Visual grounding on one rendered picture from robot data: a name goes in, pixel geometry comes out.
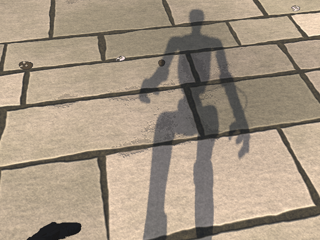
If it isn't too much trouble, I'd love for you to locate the left robot hand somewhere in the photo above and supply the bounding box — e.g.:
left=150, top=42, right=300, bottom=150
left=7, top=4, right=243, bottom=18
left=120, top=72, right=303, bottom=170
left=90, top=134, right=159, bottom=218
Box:
left=27, top=222, right=82, bottom=240

